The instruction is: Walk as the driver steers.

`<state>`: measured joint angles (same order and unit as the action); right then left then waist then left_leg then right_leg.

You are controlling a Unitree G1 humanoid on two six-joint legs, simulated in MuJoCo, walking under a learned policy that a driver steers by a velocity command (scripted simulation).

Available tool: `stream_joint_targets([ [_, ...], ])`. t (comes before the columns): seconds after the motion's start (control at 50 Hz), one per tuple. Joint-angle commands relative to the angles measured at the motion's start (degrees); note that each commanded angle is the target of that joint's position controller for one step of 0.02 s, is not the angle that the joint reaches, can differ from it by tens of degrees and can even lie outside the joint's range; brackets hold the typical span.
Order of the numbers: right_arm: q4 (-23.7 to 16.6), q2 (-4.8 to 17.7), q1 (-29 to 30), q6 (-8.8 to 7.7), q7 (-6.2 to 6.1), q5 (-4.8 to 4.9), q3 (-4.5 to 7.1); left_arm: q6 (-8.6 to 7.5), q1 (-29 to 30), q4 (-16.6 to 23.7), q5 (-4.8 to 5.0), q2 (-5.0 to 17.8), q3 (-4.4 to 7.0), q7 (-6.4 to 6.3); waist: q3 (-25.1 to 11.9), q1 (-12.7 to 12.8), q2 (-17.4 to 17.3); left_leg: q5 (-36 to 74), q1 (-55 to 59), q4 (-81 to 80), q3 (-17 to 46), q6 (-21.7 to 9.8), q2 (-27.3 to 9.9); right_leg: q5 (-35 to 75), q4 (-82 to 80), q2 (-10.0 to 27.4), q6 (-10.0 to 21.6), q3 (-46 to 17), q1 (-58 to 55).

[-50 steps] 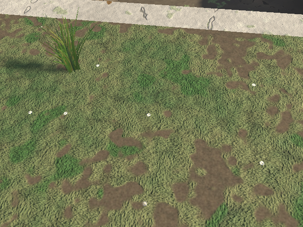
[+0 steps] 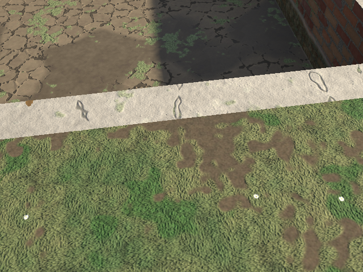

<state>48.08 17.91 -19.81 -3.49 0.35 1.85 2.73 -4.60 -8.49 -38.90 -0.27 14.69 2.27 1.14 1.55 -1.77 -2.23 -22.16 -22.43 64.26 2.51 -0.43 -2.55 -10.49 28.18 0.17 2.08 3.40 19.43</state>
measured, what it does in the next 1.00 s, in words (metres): walks ahead, turning left: left foot, then right foot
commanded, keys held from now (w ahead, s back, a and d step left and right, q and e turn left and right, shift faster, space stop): w+q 0.44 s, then q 0.24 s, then e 0.32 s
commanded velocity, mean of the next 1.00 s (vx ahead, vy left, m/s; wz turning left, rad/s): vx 0.33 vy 0.00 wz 0.36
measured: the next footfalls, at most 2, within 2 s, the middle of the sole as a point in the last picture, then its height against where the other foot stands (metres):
left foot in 0.40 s outside the picture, level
right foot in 0.84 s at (182, 237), level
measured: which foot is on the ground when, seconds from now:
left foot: up 0.00-0.38, down 0.40-0.88, up 0.90-1.00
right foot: down 0.00-0.42, up 0.44-0.82, down 0.84-1.00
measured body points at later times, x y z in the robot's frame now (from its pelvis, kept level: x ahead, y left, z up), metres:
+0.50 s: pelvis +0.26 +0.07 -0.02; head +0.30 +0.08 +0.43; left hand +0.25 +0.36 -0.14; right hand +0.51 -0.14 -0.11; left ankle +0.32 +0.15 -0.74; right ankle +0.14 -0.11 -0.63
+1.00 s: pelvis +0.44 +0.09 -0.01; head +0.48 +0.09 +0.44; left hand +0.48 +0.38 -0.11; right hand +0.68 -0.10 -0.12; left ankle +0.33 +0.17 -0.69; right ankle +0.57 +0.03 -0.74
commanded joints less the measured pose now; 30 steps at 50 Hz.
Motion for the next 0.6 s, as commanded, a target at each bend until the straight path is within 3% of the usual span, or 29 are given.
stream_joint_targets([
  [0.02,-4.65,4.30,0.82,0.27,-0.13,0.01,1.62,-1.41,-3.94,0.18,-0.48,5.60,2.09,-0.04,-3.21,2.20,9.66,6.39,-14.40,2.09,3.31,0.37,-5.21,3.13,-17.66,14.90,8.83,-15.32,-14.50],
  [0.06,-4.97,2.63,1.38,1.38,-0.09,-0.05,1.51,-2.26,-3.15,-1.04,-0.50,6.09,2.49,-0.24,-1.45,1.12,7.61,9.05,-14.60,0.60,3.51,1.09,-5.28,8.62,-19.84,14.88,9.18,-10.39,-12.01],
  [0.12,-6.52,1.95,5.11,1.82,0.08,-0.41,1.46,-2.47,-4.07,-2.94,-0.81,7.33,3.05,-0.90,0.45,1.51,5.65,16.15,-17.92,-6.11,4.35,1.79,-5.08,13.07,-20.96,14.69,9.05,-4.67,-12.98],
  [0.2,-8.84,0.66,12.23,1.32,1.57,-0.64,0.69,-1.86,-5.51,-4.56,-0.40,9.41,3.53,-1.61,2.52,3.98,4.35,25.43,-16.16,-18.95,0.36,0.86,-4.15,14.43,-21.61,13.83,7.59,2.29,-14.38],
  [0.3,-13.28,0.80,19.89,1.31,3.21,-0.63,0.38,0.00,-9.93,-7.35,0.92,11.54,4.31,-1.82,4.62,6.22,3.90,20.71,-18.30,-26.74,-3.74,-2.13,-2.83,20.53,-17.73,16.42,6.26,5.85,-23.72],
  [0.34,-14.32,2.08,19.01,1.50,3.62,-0.66,1.03,0.85,-9.36,-7.46,1.28,12.97,4.67,-2.08,2.47,4.46,5.62,15.30,-13.80,-27.63,-6.85,-4.20,0.06,36.84,-11.94,16.58,5.01,7.63,-26.06],
  [0.36,-14.19,3.26,16.44,1.73,3.59,-0.68,1.70,1.29,-8.98,-7.33,1.51,13.91,4.92,-2.33,0.09,2.60,6.95,12.18,-9.38,-27.24,-8.63,-5.43,2.28,47.02,-6.89,16.41,4.37,8.33,-26.67],
  [0.38,-13.01,5.22,10.43,1.92,3.37,-0.52,2.90,1.81,-8.36,-7.16,1.65,14.51,5.05,-2.55,-3.43,-1.00,7.27,10.74,-1.58,-28.03,-9.86,-6.98,4.80,53.31,1.82,15.55,3.52,9.21,-25.56],
  [0.4,-10.65,8.35,1.02,2.16,2.56,-0.42,4.79,1.94,-7.66,-6.88,1.79,13.98,4.71,-2.77,-8.22,-6.14,5.88,14.12,12.89,-31.89,-8.93,-9.23,6.77,49.60,14.49,13.33,1.55,10.40,-19.11],
  [0.42,-9.20,13.71,-5.59,2.92,1.14,-0.19,6.41,1.32,-9.69,-5.67,-0.22,9.89,3.25,-2.71,-13.08,-7.01,-4.00,16.93,29.95,-32.52,7.02,-12.94,-3.27,19.10,33.22,9.60,-1.18,10.26,-2.94],
  [0.44,-11.25,17.00,-1.55,2.18,1.27,-0.20,6.36,-0.55,-12.70,-2.58,-0.49,4.28,1.28,-1.84,-20.08,-0.85,-14.19,4.55,45.01,-42.57,41.44,-24.89,-15.80,-22.83,51.85,-3.31,-4.17,0.34,19.38],
  [0.46,-12.36,12.01,-1.52,1.46,1.77,-0.76,4.87,-2.53,-5.80,-1.81,1.36,10.20,2.41,-1.00,-20.66,-5.20,-5.19,6.84,43.73,-47.65,42.46,-22.80,-16.81,-21.76,54.16,-0.67,-3.15,-9.48,24.58],
  [0.48,-12.38,9.85,0.79,0.75,1.75,-1.46,4.16,-3.31,-1.96,-0.20,2.79,10.77,2.53,-0.80,-12.87,-4.24,-3.02,16.90,36.53,-46.88,32.93,-20.58,-15.10,-17.69,51.77,1.28,-2.21,-8.82,25.72],
  [0.5,-12.58,8.53,4.36,0.32,1.78,-1.38,3.79,-3.38,-2.20,-0.72,1.77,9.78,2.37,-1.37,-7.51,-1.00,2.54,30.08,27.43,-45.71,24.79,-18.55,-12.18,-14.33,46.91,3.65,-2.48,-8.38,23.18],
  [0.52,-13.18,6.71,7.31,0.30,1.42,-1.30,3.42,-2.83,-3.03,-1.44,0.17,10.50,2.85,-1.93,-5.95,0.95,2.75,38.36,21.31,-45.16,19.03,-17.12,-10.24,-12.71,42.46,5.43,-3.07,-8.17,19.60],
  [0.54,-14.04,6.36,8.64,0.44,1.09,-1.87,3.21,-1.92,-3.90,-1.57,-0.29,10.68,3.07,-2.00,-5.37,2.36,1.54,43.81,16.26,-45.72,16.57,-16.76,-8.98,-11.82,41.07,5.83,-3.66,-8.20,15.57],
  [0.6,-13.58,8.18,8.79,0.71,0.10,-1.93,3.80,0.12,-4.72,-1.47,-0.79,7.82,2.40,-2.42,-5.63,3.80,1.05,53.60,9.80,-46.15,11.57,-16.47,-6.43,-8.17,32.68,4.00,-6.21,-6.44,12.37],
])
